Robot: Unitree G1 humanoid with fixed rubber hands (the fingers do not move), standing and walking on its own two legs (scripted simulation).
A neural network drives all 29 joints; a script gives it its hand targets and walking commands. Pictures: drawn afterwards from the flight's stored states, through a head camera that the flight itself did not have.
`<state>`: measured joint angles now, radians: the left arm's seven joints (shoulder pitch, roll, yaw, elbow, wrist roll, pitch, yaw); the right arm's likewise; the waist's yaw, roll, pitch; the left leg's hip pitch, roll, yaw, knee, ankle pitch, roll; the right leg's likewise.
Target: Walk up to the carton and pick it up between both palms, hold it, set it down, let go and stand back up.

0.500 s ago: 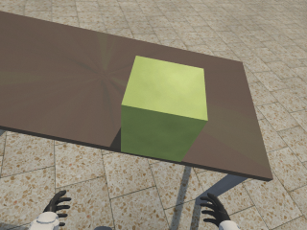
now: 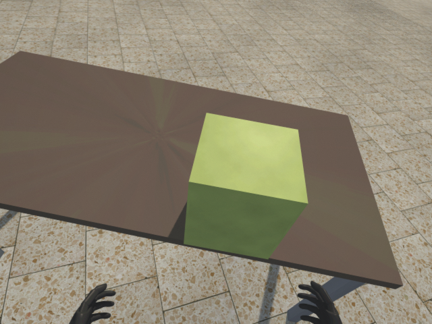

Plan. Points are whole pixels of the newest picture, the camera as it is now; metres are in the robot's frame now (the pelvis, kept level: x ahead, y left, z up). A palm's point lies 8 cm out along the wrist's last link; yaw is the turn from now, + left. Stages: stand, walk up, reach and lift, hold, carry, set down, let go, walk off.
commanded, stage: reach and lift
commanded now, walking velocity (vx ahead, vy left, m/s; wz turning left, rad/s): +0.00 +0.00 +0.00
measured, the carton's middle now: (238, 189) +0.42 -0.04 -0.01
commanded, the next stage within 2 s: none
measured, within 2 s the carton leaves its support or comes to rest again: neither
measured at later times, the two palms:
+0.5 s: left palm out of the picture +0.14 +0.22 -0.07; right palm out of the picture +0.15 -0.23 -0.06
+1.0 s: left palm (97, 289) +0.19 +0.21 -0.04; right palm (335, 315) +0.18 -0.22 -0.04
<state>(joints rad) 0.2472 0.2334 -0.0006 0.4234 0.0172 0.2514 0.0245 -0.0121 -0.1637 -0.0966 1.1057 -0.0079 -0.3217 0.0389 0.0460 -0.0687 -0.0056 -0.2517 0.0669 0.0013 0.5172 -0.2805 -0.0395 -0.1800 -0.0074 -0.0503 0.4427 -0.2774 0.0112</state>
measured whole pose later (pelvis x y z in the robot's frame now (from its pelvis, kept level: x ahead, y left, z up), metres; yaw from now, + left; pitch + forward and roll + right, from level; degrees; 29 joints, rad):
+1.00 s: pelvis +0.00 +0.00 +0.00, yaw -3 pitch +0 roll +0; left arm 0.18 0.24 -0.09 0.64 -0.22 -0.39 0.00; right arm 0.13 -0.14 -0.01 0.74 0.16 -0.46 0.01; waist 0.03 -0.02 -0.04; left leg -0.22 0.07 0.06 0.50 -0.28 -0.04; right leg -0.20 -0.01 0.01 0.49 -0.29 0.01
